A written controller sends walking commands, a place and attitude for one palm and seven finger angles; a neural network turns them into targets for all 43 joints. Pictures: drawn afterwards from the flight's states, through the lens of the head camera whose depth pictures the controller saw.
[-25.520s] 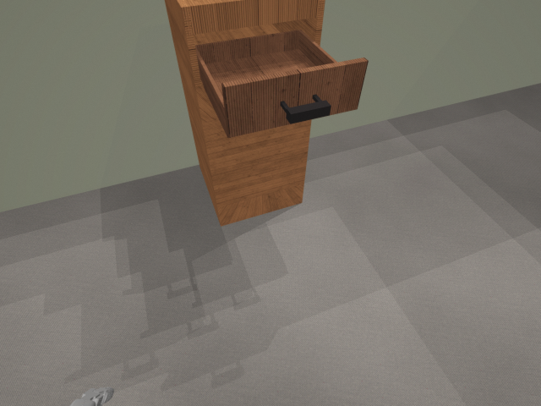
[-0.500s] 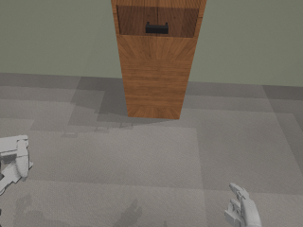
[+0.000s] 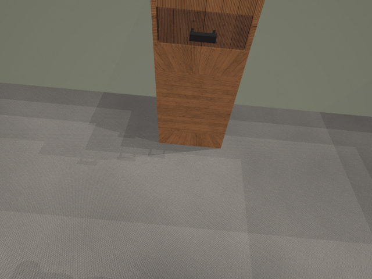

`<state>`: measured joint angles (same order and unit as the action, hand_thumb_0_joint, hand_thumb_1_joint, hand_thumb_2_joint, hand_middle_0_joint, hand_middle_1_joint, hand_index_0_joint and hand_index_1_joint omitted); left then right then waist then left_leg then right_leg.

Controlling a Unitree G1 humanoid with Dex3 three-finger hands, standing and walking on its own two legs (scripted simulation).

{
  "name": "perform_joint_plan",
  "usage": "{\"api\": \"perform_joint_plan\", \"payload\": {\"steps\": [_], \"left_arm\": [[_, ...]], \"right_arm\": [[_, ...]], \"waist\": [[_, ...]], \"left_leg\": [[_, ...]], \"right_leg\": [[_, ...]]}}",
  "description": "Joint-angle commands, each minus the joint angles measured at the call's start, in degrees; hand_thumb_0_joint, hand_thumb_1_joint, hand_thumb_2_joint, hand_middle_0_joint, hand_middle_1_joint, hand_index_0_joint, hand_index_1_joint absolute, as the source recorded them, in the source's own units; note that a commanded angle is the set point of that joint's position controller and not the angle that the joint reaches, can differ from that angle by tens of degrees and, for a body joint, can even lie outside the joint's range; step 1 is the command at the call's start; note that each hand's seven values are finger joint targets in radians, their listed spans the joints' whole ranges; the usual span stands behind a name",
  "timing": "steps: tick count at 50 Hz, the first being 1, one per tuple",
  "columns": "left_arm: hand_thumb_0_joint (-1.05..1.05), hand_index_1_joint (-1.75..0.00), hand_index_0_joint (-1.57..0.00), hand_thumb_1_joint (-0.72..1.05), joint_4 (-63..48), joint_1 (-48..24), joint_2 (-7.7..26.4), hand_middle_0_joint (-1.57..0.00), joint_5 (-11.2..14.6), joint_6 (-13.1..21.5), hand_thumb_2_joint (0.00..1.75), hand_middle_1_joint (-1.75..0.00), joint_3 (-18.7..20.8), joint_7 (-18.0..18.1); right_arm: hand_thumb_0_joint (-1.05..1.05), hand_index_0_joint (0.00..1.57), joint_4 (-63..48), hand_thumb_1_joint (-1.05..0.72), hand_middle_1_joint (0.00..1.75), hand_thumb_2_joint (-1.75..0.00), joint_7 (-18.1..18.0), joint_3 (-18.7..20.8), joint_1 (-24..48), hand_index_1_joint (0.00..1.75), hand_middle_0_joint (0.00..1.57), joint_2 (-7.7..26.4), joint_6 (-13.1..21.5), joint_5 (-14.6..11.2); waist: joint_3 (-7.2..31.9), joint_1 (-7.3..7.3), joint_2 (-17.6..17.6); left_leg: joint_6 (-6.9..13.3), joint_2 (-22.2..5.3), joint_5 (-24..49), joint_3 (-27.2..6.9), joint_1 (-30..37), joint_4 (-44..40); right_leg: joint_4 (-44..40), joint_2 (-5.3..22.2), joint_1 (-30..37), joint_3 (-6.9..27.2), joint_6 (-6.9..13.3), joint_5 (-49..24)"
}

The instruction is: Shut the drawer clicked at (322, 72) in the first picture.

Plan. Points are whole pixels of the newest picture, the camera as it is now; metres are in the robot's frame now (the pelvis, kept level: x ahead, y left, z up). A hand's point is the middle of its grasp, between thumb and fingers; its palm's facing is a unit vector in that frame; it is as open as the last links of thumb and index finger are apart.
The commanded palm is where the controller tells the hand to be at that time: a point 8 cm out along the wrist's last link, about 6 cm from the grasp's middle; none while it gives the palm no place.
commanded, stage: let the arm hang, fingers relaxed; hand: left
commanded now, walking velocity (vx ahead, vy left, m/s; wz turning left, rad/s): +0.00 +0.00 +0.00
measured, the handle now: (203, 34) +0.98 -0.02 +0.03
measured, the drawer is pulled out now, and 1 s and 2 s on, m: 0.00 0.00 0.00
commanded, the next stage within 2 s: look to check the result in 0.80 s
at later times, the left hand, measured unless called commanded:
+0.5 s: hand out of the picture -0.02 +0.18 -0.16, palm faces +0.01 -0.98 -0.21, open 7.1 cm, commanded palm none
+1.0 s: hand out of the picture -0.01 +0.15 -0.16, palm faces +0.02 -0.98 -0.18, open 7.4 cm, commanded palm none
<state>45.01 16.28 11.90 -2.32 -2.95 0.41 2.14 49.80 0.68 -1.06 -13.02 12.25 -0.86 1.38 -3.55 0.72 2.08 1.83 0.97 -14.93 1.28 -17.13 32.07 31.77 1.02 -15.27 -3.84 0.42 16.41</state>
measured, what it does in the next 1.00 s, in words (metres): stands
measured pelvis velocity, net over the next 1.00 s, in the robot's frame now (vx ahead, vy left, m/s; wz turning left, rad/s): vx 0.01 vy -0.01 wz -0.02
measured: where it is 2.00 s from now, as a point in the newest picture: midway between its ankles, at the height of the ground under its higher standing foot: outside the picture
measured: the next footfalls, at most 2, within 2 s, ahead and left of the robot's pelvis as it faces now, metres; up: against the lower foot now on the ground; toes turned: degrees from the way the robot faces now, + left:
none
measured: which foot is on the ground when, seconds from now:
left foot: down 0.00-1.00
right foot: down 0.00-1.00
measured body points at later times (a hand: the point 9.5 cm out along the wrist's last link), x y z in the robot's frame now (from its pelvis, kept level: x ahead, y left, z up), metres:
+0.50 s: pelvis +0.00 +0.01 +0.01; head +0.01 +0.00 +0.46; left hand -0.02 +0.24 -0.14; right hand -0.02 -0.19 -0.16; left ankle +0.02 +0.10 -0.73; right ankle +0.01 -0.11 -0.73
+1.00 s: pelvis +0.01 -0.01 +0.01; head +0.03 -0.02 +0.46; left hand -0.01 +0.20 -0.15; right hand -0.03 -0.21 -0.16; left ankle +0.02 +0.10 -0.73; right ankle +0.01 -0.11 -0.73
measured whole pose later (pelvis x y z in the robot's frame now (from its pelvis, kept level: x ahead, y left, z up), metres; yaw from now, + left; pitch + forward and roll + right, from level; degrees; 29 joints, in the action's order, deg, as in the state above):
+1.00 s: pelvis +0.01 -0.01 +0.01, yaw -1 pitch -1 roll +0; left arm 66.8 16.5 6.1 -0.2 0.8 0.3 2.1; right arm 65.7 -2.0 0.1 -18.7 6.0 0.1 0.7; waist -3.8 0.6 -1.2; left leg 0.7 0.0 -11.4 2.0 -10.8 23.3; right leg 23.7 -0.3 -9.8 -3.0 1.5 12.9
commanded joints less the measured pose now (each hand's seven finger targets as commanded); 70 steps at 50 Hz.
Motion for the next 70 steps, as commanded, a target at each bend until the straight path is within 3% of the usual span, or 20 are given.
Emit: {"api": "perform_joint_plan", "payload": {"steps": [1, 3, 9, 16, 27, 37, 39, 46, 70], "left_arm": [[0.00, -0.91, -0.76, 0.90, 2.21, 1.61, 7.07, -0.76, 1.93, 2.70, 0.90, -0.91, 1.57, -0.97], [0.00, -0.82, -0.68, 0.90, 5.67, 2.06, 7.10, -0.68, 1.92, 2.66, 0.90, -0.82, 1.26, -1.09], [0.00, -0.56, -0.44, 0.90, 12.55, 2.55, 5.56, -0.44, 1.74, 2.88, 0.90, -0.56, 0.77, -0.97], [0.00, -0.30, -0.20, 0.90, 17.28, 4.14, 3.47, -0.20, 1.93, 3.23, 0.90, -0.30, 0.21, -0.41], [0.00, -0.30, -0.20, 0.90, 19.62, 4.76, 1.22, -0.20, 1.92, 3.47, 0.90, -0.30, 0.41, 0.07], [0.00, -0.30, -0.20, 0.90, 20.30, 4.71, 0.06, -0.20, 2.06, 3.80, 0.90, -0.30, 0.69, 0.19], [0.00, -0.30, -0.20, 0.90, 20.36, 4.89, 0.18, -0.20, 2.03, 3.83, 0.90, -0.30, 0.67, 0.24], [0.00, -0.30, -0.20, 0.90, 20.75, 5.01, -0.27, -0.20, 2.16, 3.96, 0.90, -0.30, 0.71, 0.33], [0.00, -0.30, -0.20, 0.90, 21.03, 5.55, -0.62, -0.20, 2.21, 4.42, 0.90, -0.30, 0.67, 0.61]], "right_arm": [[0.00, 0.20, -0.57, -0.90, 0.30, -0.90, -1.42, 1.57, 0.64, 0.30, 0.20, 5.74, 1.17, -0.20], [0.00, 0.20, 1.26, -0.90, 0.30, -0.90, -1.63, 1.66, -0.74, 0.30, 0.20, 5.47, 0.97, -0.29], [0.00, 0.20, 5.65, -0.90, 0.30, -0.90, -2.21, 2.39, -5.92, 0.30, 0.20, 5.12, 0.76, -0.72], [0.00, 0.20, 10.23, -0.90, 0.30, -0.90, -2.46, 1.91, -8.98, 0.30, 0.20, 2.62, 0.96, -0.79], [0.00, 0.20, 13.73, -0.90, 0.30, -0.90, -2.69, 1.57, -10.28, 0.30, 0.20, -0.36, 1.21, -0.71], [0.00, 0.20, 14.72, -0.90, 0.30, -0.90, -3.08, 1.61, -10.92, 0.30, 0.20, -1.73, 1.44, -0.71], [0.00, 0.20, 14.83, -0.90, 0.30, -0.90, -3.10, 1.71, -11.09, 0.30, 0.20, -1.45, 1.33, -0.84], [0.00, 0.20, 15.47, -0.90, 0.30, -0.90, -3.17, 1.68, -11.34, 0.30, 0.20, -2.06, 1.28, -0.77], [0.00, 0.20, 16.04, -0.90, 0.30, -0.90, -3.53, 1.74, -10.05, 0.30, 0.20, -2.10, 1.39, -0.83]], "waist": [[4.30, -1.32, -13.91], [4.49, -1.28, -15.67], [2.12, -0.74, -4.72], [-0.43, -0.34, -1.06], [-3.15, -0.39, -1.80], [-2.26, -0.25, -4.41], [-2.29, -0.31, -2.73], [-1.82, -0.18, -1.77], [-1.36, -0.24, -2.56]], "left_leg": [[0.89, -5.96, -0.19, -8.34, -0.81, -12.75], [0.95, -6.10, -4.51, -8.81, -0.74, -14.69], [1.35, -7.29, -5.68, -9.81, 1.31, -16.50], [1.25, -6.61, -0.52, -7.56, 4.15, -15.69], [0.90, -5.97, 1.44, -5.93, 4.00, -15.45], [0.49, -5.81, 4.76, -5.14, 4.99, -14.22], [0.43, -5.84, 4.79, -4.96, 5.25, -13.68], [0.19, -5.65, 6.04, -4.27, 6.05, -12.91], [-0.27, -6.33, 11.36, -3.42, 8.31, -11.96]], "right_leg": [[-9.20, 4.10, 6.46, 6.19, 1.68, 0.14], [-9.81, 3.76, 7.10, 5.63, 1.90, 0.20], [-11.77, 3.58, 5.28, 4.82, 1.79, 0.09], [-12.81, 4.41, 2.65, 5.65, 1.76, -0.75], [-12.96, 4.46, 1.55, 6.15, 1.60, -1.17], [-13.30, 4.44, 2.73, 6.48, 1.99, -3.09], [-13.57, 4.36, 2.50, 6.63, 2.01, -2.48], [-14.20, 4.66, 2.89, 6.78, 2.19, -2.43], [-13.80, 4.82, 5.36, 6.38, 2.08, -11.56]]}}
